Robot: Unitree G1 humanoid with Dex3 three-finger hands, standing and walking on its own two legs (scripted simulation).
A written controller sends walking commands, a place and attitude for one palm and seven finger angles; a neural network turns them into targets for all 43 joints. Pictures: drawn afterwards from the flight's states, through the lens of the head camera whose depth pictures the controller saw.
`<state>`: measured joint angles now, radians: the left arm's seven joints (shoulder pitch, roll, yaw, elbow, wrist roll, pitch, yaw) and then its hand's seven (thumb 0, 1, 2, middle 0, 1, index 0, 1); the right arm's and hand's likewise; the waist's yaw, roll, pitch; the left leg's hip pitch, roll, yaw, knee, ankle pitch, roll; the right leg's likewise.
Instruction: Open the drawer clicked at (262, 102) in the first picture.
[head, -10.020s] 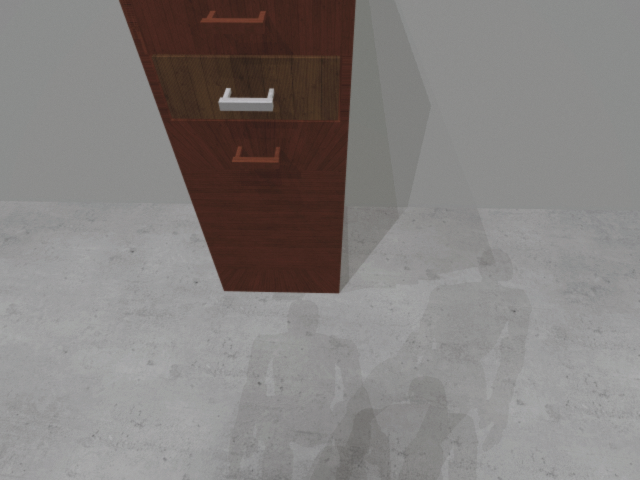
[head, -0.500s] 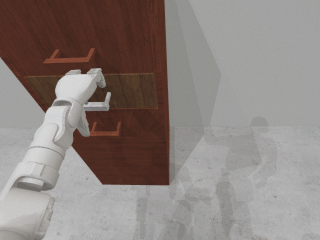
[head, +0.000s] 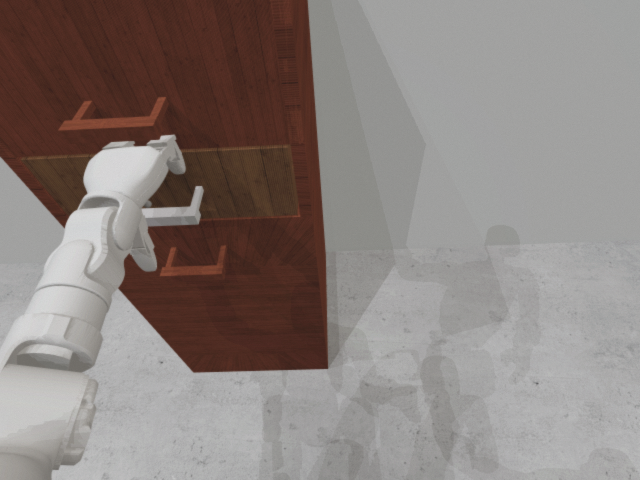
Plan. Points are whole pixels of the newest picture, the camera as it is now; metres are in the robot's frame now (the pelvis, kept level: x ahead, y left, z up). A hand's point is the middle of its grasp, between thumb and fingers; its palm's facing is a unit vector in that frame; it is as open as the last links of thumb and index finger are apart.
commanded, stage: move the hooked fingers above the handle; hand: left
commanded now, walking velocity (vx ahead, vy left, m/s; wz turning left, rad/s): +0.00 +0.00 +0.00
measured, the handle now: (164, 205) +0.49 +0.25 +0.05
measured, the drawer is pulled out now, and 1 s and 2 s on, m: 0.00 0.00 0.00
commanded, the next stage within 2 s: lower the fingers behind the handle in 0.32 s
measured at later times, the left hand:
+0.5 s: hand (146, 205) +0.44 +0.24 +0.11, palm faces -0.04 -0.05 -1.00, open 13.9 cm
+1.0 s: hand (160, 221) +0.44 +0.23 +0.08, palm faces -0.02 -0.05 -1.00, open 13.9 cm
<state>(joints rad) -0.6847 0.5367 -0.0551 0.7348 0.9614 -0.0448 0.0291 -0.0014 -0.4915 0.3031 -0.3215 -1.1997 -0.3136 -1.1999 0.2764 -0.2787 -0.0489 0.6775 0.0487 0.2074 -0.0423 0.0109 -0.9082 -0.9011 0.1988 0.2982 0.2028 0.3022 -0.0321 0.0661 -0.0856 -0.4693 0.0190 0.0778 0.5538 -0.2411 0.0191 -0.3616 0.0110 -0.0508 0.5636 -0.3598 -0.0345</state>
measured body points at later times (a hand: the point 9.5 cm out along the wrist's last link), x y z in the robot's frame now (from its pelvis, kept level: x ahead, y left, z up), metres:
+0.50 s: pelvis +0.00 +0.01 +0.00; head +0.05 -0.01 +0.45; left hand +0.44 +0.24 +0.16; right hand +0.08 -0.26 -0.14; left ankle +0.02 +0.11 -0.73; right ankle -0.05 -0.09 -0.73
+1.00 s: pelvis -0.01 +0.02 -0.01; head +0.04 +0.00 +0.44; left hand +0.43 +0.23 +0.13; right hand +0.05 -0.25 -0.14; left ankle +0.02 +0.11 -0.73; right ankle -0.05 -0.09 -0.73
